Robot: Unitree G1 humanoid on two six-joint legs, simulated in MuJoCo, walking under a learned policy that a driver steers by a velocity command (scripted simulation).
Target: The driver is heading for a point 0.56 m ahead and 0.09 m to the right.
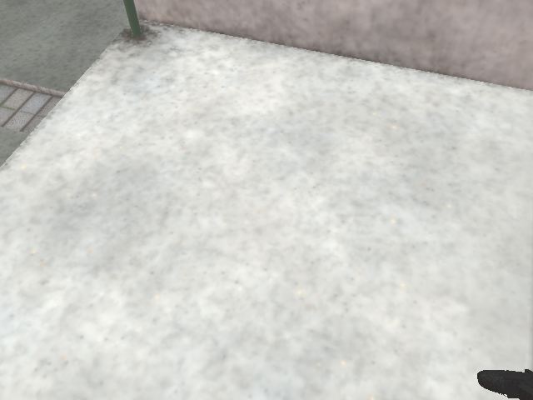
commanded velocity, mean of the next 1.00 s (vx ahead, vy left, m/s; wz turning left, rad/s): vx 0.41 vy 0.00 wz -0.48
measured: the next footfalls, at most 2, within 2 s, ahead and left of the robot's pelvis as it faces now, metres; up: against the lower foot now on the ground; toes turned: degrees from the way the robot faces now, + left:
left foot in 0.16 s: +0.27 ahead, +0.14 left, +0.00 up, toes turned -11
right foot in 0.68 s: +0.48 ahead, -0.19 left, +0.00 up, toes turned -28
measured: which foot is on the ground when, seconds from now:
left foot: up 0.00-0.14, down 0.16-0.68, up 0.70-1.00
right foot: down 0.00-0.18, up 0.20-0.66, down 0.68-1.00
